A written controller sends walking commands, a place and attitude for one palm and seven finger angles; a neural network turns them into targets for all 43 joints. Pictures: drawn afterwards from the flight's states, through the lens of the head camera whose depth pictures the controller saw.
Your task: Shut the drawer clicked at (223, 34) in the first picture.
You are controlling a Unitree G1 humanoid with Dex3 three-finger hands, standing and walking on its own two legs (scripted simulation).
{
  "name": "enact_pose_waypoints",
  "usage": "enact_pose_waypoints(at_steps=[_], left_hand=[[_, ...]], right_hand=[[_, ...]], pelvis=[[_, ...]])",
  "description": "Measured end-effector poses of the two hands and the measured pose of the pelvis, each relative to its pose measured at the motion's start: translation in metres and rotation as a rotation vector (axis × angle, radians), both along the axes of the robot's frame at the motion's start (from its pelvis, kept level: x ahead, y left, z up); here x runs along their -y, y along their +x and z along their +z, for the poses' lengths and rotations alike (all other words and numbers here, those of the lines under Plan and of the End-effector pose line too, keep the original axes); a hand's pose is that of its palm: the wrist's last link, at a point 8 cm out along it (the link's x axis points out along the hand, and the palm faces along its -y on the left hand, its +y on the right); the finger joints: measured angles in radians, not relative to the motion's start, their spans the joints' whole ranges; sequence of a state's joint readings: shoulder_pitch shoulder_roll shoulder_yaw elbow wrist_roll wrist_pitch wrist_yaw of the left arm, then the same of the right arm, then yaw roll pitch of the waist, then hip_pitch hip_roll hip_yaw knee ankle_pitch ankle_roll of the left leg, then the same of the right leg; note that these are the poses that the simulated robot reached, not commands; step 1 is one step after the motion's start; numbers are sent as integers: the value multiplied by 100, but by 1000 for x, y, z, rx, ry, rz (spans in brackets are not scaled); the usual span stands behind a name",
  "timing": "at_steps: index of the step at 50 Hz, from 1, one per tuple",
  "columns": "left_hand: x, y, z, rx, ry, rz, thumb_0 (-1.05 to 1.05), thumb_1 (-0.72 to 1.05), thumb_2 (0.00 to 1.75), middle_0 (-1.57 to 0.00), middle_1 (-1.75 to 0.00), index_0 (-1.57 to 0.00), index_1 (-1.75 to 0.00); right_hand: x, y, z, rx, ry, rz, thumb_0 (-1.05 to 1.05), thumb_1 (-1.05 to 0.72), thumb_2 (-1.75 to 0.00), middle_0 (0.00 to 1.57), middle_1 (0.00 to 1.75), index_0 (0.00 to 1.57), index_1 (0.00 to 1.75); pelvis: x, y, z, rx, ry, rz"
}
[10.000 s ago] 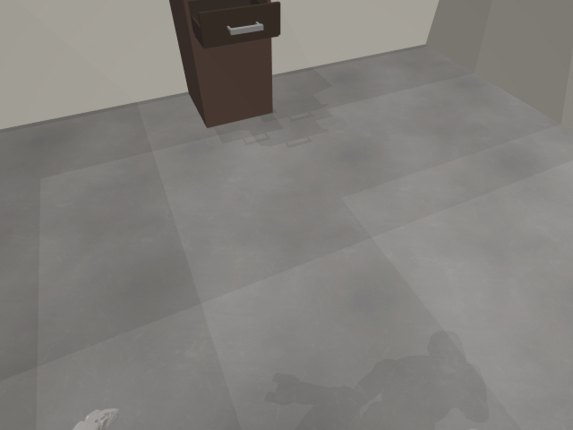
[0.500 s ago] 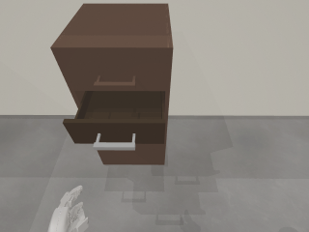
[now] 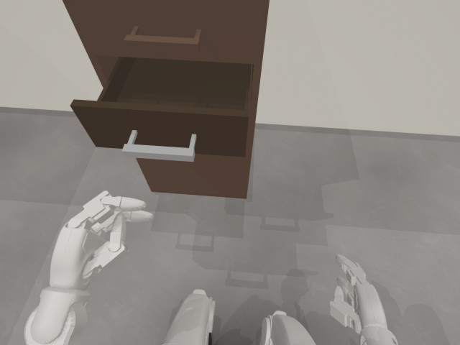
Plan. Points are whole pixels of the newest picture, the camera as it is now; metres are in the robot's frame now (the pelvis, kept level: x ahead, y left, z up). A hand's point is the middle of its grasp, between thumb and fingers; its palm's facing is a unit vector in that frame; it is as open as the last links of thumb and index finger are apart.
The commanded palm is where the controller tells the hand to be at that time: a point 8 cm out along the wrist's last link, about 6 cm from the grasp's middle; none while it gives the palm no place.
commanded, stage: raise the hand and make a fist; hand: left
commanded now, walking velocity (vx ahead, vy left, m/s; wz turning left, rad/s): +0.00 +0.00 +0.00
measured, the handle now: (161, 144) +0.51 +0.22 -0.03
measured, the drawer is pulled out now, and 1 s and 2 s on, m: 0.18 0.18 0.18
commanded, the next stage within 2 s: bring the fist close to the handle in 1.24 s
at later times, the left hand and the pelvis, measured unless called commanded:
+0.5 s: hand (134, 227) +0.28 +0.19 +0.05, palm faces -0.04 -1.00 +0.02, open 3.1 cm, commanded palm +0.27 +0.25 +0.06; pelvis +0.02 +0.04 +0.02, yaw -2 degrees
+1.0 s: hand (143, 199) +0.32 +0.18 +0.06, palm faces -0.03 -1.00 -0.01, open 3.2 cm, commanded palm +0.30 +0.23 +0.07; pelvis +0.02 +0.05 +0.03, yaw -2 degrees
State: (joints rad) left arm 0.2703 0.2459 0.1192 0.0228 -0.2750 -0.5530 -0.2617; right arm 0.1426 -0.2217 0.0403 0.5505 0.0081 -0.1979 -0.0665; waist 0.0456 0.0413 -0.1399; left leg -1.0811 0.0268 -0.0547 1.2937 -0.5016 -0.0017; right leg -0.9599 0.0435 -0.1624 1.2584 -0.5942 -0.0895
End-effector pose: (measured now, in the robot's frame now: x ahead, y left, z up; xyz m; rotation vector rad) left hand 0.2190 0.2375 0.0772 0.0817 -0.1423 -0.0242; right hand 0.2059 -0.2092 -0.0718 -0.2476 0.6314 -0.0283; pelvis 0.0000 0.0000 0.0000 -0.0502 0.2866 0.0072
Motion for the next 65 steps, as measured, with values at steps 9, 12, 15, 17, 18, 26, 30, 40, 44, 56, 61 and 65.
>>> enact_pose_waypoints(at_steps=[9, 12, 15, 17, 18, 26, 30, 40, 44, 56, 61, 65], left_hand=[[1, 59, -31, -324, -99, 30, 1, 90, 90, -86, -102, -87, -102], [-12, 55, -12, -229, -71, 110, 2, 90, 90, -92, -109, -92, -109], [-20, 48, -5, -166, -28, 104, 1, 90, 90, -98, -115, -98, -115], [-20, 44, -13, -179, -29, 62, 1, 90, 90, -102, -120, -102, -119], [-18, 42, -19, -198, -38, 38, 1, 90, 90, -104, -122, -104, -122], [-7, 47, -25, -168, -101, -7, 2, 90, 90, -121, -139, -121, -139], [-10, 57, -4, -64, -88, 19, 2, 90, 90, -128, -148, -128, -147], [1, 65, -21, -217, -92, -17, 1, 90, 90, -138, -158, -138, -158], [1, 74, -8, -119, -86, 15, 2, 90, 90, -139, -159, -139, -159], [5, 75, -19, -213, -71, 1, 1, 90, 90, -140, -160, -140, -160], [1, 80, -11, -126, -67, 45, 1, 90, 90, -140, -160, -140, -160], [5, 86, -13, -124, -56, 22, 1, 90, 90, -140, -160, -140, -160]], right_hand=[[19, -69, -5, -216, 7, -187, 2, -90, -90, 20, 30, 20, 30], [28, -79, 2, -256, -21, -212, 2, -90, -90, 20, 30, 20, 30], [34, -77, 5, -273, -51, -203, 2, -90, -90, 20, 30, 20, 30], [36, -71, 5, -266, -69, -192, 2, -90, -90, 20, 30, 20, 30], [35, -67, 6, -255, -77, -189, 2, -90, -90, 20, 30, 20, 30], [10, -22, 19, -116, -93, -133, 2, -91, -90, 20, 29, 20, 30], [-13, -6, 22, -82, -52, -79, 2, -91, -90, 20, 29, 20, 30], [-42, -13, 24, -122, 3, -47, 1, -90, -90, 20, 30, 20, 30], [-37, -26, 20, -163, -18, -52, 1, -90, -90, 20, 30, 20, 30], [-8, -56, 18, -253, -38, -135, 2, -90, -90, 20, 30, 20, 30], [1, -54, 15, -254, -53, -126, 2, -90, -90, 20, 30, 20, 30], [4, -48, 11, -250, -46, -118, 2, -90, -90, 20, 30, 20, 30]], pelvis=[[-7, 16, 21, -18, 29, -43], [-11, 24, 28, -22, 34, -51], [-17, 28, 28, -31, 30, -46], [-21, 28, 26, -36, 24, -40], [-23, 27, 24, -37, 20, -39], [-38, 25, 20, -38, 0, -32], [-43, 23, 20, -33, -5, -29], [-51, 21, 26, -8, -11, -26], [-51, 19, 26, -7, -11, -25], [-44, 22, 31, -3, 0, -41], [-39, 22, 29, -10, 2, -35], [-35, 21, 26, -17, 4, -33]])
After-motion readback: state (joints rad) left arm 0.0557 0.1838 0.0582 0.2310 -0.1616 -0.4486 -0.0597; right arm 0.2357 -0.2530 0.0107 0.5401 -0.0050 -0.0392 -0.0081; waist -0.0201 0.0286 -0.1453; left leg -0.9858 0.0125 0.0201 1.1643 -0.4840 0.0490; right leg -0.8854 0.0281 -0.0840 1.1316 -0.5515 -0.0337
